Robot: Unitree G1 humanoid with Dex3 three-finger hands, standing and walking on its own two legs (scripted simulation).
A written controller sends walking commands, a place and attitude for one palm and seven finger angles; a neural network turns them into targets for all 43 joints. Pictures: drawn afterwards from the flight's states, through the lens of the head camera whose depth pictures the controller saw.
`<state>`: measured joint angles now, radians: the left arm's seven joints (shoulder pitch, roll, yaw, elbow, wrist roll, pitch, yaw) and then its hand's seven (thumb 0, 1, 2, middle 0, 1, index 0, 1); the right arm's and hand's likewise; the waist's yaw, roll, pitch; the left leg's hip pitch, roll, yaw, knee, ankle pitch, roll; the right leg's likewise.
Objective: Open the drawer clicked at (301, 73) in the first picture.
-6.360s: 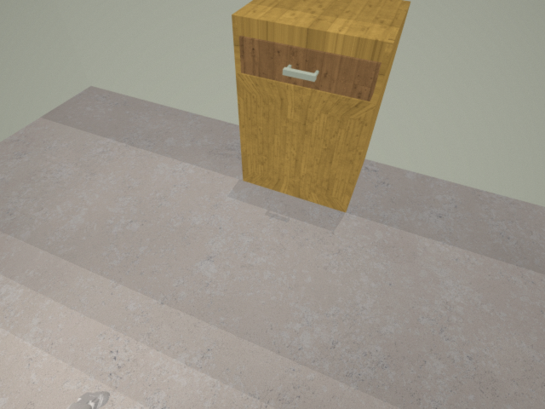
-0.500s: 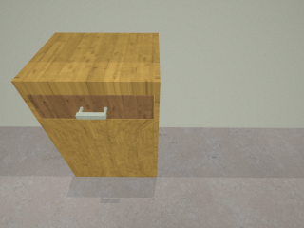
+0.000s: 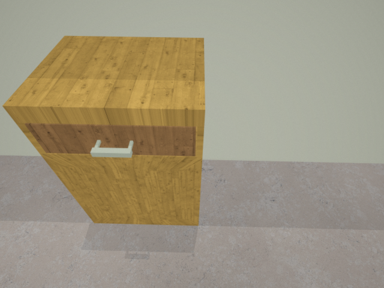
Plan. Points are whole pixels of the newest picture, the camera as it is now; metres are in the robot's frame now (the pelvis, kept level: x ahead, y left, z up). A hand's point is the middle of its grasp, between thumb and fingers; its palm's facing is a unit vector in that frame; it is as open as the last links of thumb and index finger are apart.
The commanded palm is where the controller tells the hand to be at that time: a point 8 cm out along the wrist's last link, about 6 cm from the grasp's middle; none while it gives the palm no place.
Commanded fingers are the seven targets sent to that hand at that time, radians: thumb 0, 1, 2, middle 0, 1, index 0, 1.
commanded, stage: look again from close up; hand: left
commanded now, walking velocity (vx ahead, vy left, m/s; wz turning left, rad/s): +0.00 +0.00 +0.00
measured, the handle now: (113, 147) +0.52 +0.29 -0.09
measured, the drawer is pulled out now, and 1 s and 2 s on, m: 0.00 0.00 0.00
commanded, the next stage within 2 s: shuffle to correct the standing spot in 0.18 s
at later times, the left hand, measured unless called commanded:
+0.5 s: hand out of the picture +0.05 +0.17 -0.17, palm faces +0.05 -0.97 -0.23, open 7.4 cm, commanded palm none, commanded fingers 0.00 0.90 0.90 -0.20 -0.30 -0.20 -0.30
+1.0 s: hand out of the picture +0.06 +0.23 -0.17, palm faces +0.02 -0.97 -0.25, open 7.4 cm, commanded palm none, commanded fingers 0.00 0.90 0.90 -0.20 -0.30 -0.20 -0.30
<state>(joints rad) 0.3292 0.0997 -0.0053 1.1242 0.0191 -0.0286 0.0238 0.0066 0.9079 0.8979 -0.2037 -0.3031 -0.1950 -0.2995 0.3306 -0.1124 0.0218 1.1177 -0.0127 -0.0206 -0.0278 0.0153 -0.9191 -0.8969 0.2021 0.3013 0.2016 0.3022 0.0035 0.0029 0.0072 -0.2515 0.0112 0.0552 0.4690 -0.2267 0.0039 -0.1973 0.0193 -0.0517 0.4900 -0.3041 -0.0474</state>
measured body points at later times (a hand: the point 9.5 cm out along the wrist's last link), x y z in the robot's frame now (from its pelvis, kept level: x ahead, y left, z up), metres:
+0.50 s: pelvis +0.04 +0.00 +0.00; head +0.07 -0.02 +0.45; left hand +0.04 +0.22 -0.15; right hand +0.06 -0.23 -0.17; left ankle +0.01 +0.12 -0.73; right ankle -0.03 -0.09 -0.74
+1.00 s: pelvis +0.02 +0.04 -0.01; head +0.04 +0.01 +0.44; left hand +0.05 +0.28 -0.15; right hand +0.08 -0.18 -0.17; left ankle +0.07 +0.16 -0.74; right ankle -0.01 -0.04 -0.74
